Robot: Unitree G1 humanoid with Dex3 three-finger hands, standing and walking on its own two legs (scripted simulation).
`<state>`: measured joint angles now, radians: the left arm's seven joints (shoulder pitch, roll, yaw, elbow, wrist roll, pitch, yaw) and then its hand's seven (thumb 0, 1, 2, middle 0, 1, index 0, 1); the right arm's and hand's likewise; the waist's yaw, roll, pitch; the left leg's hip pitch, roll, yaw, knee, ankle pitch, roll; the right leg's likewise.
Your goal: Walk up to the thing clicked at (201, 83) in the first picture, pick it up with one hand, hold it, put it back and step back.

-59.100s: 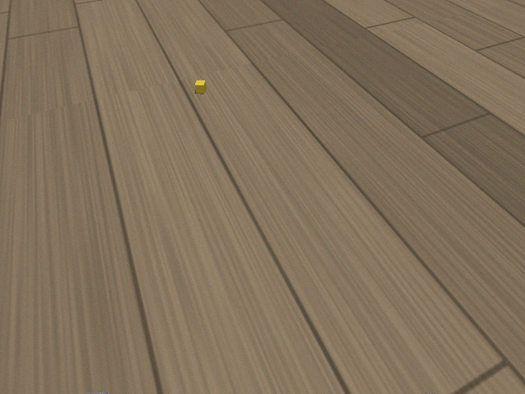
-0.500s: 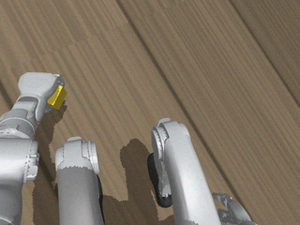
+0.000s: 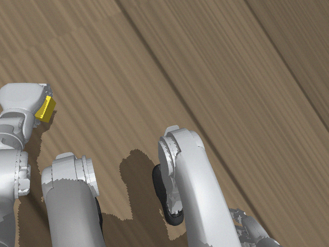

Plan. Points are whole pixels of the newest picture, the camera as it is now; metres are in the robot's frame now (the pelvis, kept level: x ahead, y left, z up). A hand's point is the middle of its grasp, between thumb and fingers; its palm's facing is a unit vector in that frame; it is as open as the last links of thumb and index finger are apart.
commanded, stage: rest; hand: left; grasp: from above
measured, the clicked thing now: (37, 106) +0.46 +0.21 -0.22
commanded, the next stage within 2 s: open in 1.42 s
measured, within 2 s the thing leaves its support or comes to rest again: rests again in 1.22 s
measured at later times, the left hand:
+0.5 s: hand (41, 113) +0.45 +0.21 -0.24, palm faces -0.45 +0.01 -0.89, open 8.9 cm
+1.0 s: hand (38, 116) +0.44 +0.22 -0.26, palm faces -0.49 -0.03 -0.87, open 9.0 cm
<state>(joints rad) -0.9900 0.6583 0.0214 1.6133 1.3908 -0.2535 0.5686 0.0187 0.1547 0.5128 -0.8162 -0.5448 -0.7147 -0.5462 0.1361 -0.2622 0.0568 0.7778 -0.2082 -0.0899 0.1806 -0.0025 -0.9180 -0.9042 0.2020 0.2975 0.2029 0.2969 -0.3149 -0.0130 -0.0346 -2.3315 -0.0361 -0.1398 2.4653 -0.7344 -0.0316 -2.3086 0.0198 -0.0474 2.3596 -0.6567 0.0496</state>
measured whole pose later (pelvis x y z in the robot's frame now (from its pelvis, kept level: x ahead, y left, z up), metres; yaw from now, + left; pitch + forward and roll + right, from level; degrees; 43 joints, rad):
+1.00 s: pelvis +0.00 +0.01 -0.02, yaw -5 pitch +29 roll -12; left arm -0.99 0.80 0.05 1.73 1.38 -0.29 0.66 0.02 0.15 0.55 -0.78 -0.59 -0.69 -0.59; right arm 0.13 -0.32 0.18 0.77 -0.30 -0.21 0.30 0.00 -0.92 -0.91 0.20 0.30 0.20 0.30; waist -0.38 -0.07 0.10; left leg -2.33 -0.03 -0.22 2.57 -0.75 -0.02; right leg -2.27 0.04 -0.11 2.39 -0.64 0.07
